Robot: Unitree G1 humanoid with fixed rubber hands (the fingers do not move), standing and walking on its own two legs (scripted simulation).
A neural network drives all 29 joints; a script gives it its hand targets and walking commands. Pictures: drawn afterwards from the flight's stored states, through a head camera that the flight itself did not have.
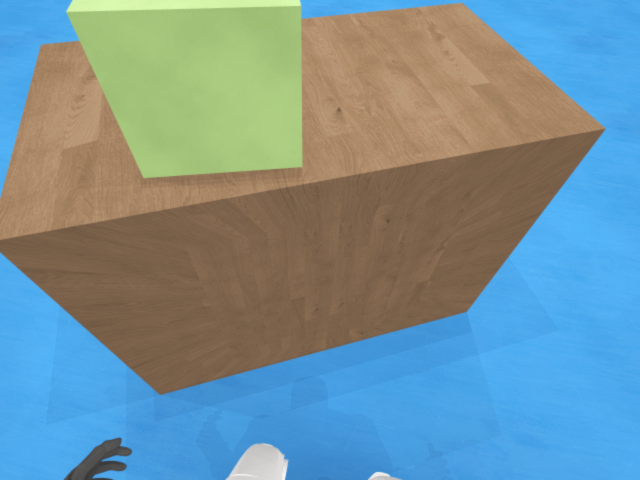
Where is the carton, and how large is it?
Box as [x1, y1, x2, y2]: [66, 0, 301, 177]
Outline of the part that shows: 72,0 66,12 143,177 301,166 301,49 299,0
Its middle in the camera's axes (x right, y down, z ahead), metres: -0.17 -0.31 +0.61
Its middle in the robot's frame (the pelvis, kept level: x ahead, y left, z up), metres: +0.70 +0.25 +0.15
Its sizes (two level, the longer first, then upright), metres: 0.298 0.254 0.245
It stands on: a pedestal, 0.77 m high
